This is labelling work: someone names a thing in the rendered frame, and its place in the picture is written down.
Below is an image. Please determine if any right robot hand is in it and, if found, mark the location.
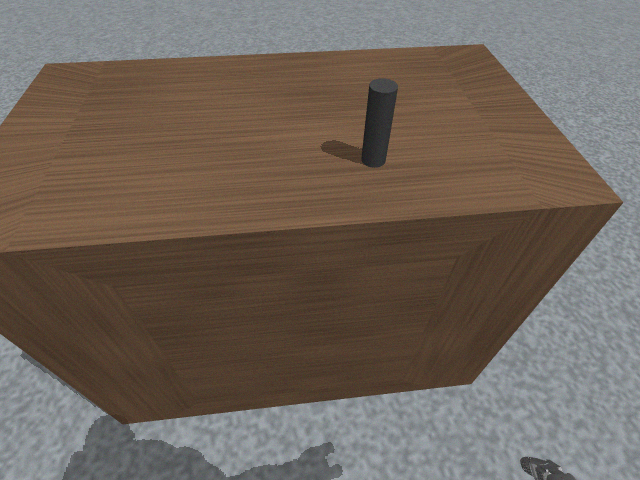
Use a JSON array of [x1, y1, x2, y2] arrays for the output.
[[520, 457, 577, 480]]

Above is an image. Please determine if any can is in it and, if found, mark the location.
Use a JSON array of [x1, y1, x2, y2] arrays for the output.
[[361, 78, 398, 168]]

